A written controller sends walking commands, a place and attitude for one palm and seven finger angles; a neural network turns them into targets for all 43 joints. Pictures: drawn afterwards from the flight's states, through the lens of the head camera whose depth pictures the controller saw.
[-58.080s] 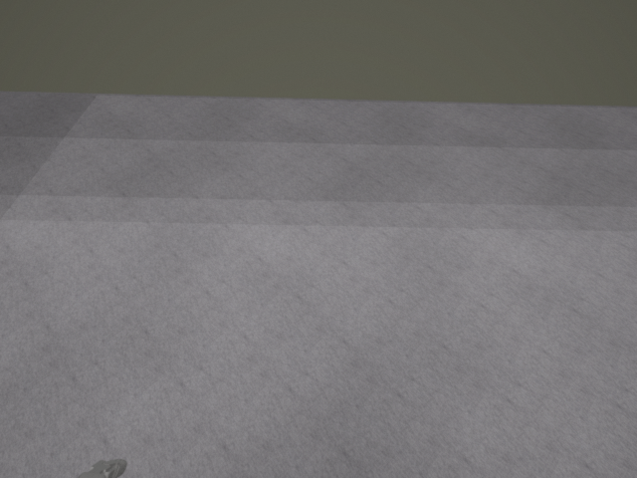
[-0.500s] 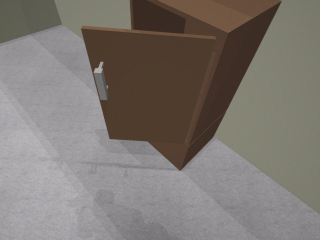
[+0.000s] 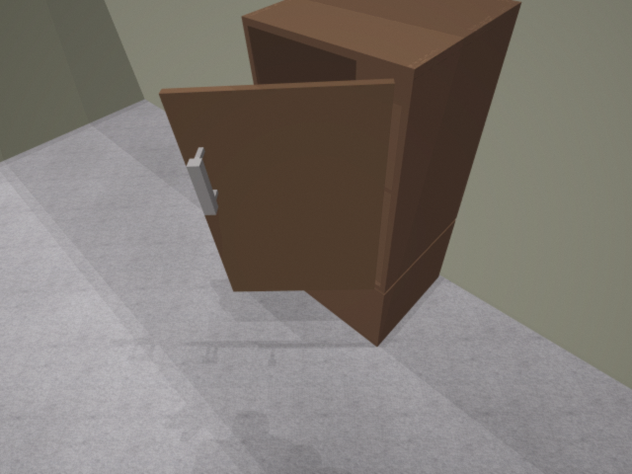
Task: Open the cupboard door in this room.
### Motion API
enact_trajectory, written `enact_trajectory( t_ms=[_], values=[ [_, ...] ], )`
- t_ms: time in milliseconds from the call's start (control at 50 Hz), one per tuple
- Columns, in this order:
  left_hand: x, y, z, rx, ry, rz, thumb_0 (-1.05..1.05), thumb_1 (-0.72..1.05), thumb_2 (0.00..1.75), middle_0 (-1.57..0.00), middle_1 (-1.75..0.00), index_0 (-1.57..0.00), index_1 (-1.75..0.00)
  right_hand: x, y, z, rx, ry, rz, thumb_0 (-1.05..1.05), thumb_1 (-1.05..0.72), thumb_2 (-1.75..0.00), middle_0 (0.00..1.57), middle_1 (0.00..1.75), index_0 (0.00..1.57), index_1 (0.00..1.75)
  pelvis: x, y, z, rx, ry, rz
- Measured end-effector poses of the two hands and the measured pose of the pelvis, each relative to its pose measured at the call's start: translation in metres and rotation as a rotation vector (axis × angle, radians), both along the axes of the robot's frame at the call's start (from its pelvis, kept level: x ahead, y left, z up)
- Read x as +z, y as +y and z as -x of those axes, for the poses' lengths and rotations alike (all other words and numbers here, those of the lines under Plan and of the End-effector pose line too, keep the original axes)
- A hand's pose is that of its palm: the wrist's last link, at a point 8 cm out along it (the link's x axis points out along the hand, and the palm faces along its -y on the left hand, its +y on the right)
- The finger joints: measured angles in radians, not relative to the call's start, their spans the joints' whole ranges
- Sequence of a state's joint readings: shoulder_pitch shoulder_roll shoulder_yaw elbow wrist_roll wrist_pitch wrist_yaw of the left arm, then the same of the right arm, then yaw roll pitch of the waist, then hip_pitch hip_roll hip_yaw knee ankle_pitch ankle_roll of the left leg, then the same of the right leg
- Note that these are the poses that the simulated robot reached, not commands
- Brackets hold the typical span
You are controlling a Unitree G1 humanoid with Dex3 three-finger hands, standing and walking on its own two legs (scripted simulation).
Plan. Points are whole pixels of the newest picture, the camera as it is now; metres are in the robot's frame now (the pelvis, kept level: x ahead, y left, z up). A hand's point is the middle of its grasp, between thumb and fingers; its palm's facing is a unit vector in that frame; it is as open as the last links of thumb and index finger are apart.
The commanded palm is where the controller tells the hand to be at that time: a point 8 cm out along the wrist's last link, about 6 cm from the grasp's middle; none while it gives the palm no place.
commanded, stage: come to a stop and stand still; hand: left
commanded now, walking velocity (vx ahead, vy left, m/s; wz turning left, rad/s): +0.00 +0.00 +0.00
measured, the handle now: (205, 181) +0.62 +0.26 +0.01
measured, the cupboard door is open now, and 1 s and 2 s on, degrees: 42 42 42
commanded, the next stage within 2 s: look again from close up in 1.02 s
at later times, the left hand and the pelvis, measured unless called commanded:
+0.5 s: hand out of the picture +0.02 +0.13 -0.17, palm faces +0.04 -0.98 -0.22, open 7.3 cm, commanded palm none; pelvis +0.02 -0.04 +0.00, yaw +1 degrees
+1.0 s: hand out of the picture +0.02 +0.12 -0.17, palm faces +0.06 -0.98 -0.20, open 7.3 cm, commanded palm none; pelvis +0.04 -0.05 +0.00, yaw +2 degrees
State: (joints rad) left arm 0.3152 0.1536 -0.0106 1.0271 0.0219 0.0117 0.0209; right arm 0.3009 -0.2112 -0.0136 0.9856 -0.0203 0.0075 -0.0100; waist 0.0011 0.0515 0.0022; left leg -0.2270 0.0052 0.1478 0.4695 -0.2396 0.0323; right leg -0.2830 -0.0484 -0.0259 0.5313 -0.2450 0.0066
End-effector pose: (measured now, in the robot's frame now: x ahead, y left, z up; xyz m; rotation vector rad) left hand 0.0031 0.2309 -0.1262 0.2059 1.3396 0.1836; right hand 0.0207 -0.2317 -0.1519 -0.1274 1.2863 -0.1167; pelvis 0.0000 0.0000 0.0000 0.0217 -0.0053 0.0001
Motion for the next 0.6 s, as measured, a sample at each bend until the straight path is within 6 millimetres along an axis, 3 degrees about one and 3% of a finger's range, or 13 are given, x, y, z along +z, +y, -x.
enact_trajectory(
  t_ms=[120, 240, 340, 600],
  values=[
    [-0.006, -0.022, 0.006, 0.011, 0.047, 0.039, 0.01, 0.92, 0.9, -0.2, -0.3, -0.2, -0.3, 0.002, -0.005, 0.038, -0.023, 0.126, 0.001, 0.01, -0.91, -0.9, 0.2, 0.29, 0.2, 0.3, 0.002, -0.01, -0.005, 0.005, 0.001, 0.0],
    [-0.008, -0.034, 0.004, 0.02, 0.064, 0.049, 0.02, 0.93, 0.9, -0.2, -0.3, -0.2, -0.3, 0.003, -0.003, 0.054, -0.036, 0.195, -0.018, 0.01, -0.91, -0.9, 0.2, 0.29, 0.2, 0.3, 0.003, -0.02, -0.011, 0.01, -0.004, 0.001],
    [-0.008, -0.041, -0.001, 0.024, 0.064, 0.045, 0.02, 0.93, 0.9, -0.2, -0.3, -0.2, -0.3, 0.001, 0.0, 0.048, -0.037, 0.196, -0.038, 0.01, -0.91, -0.9, 0.2, 0.29, 0.2, 0.3, 0.004, -0.027, -0.015, 0.013, -0.008, 0.002],
    [-0.008, -0.053, -0.009, 0.046, 0.057, 0.042, 0.02, 0.93, 0.9, -0.2, -0.3, -0.2, -0.3, -0.001, -0.01, 0.006, -0.014, 0.131, -0.038, 0.01, -0.92, -0.9, 0.2, 0.29, 0.2, 0.3, 0.004, -0.039, -0.027, 0.018, -0.006, 0.003]
  ],
)
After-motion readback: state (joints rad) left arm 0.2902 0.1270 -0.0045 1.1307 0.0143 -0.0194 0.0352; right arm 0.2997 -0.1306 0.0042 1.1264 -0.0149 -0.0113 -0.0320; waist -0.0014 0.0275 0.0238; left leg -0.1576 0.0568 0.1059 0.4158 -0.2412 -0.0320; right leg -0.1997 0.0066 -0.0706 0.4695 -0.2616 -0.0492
